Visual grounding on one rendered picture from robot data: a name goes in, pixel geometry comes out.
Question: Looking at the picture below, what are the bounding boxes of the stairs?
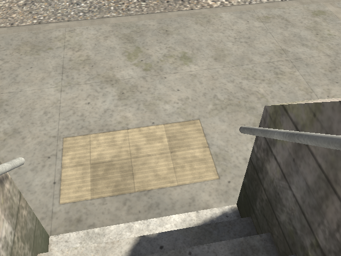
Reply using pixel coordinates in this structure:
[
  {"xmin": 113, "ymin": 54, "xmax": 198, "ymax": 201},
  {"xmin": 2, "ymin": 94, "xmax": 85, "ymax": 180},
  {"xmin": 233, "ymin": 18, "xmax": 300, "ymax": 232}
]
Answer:
[{"xmin": 37, "ymin": 205, "xmax": 296, "ymax": 256}]

